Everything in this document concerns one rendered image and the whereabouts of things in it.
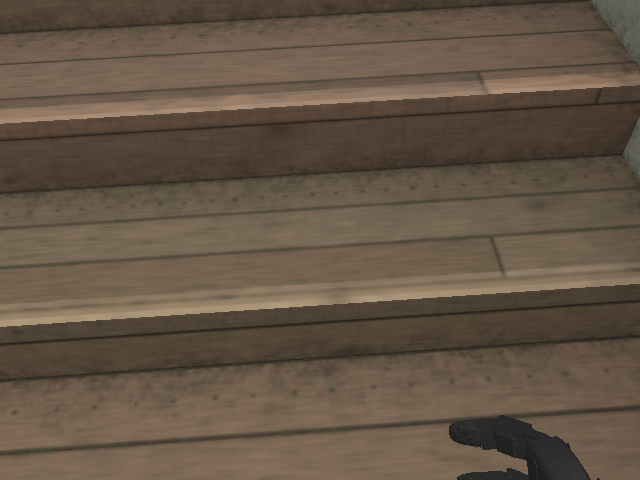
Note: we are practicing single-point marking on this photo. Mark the robot right hand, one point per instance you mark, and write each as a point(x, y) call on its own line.
point(548, 458)

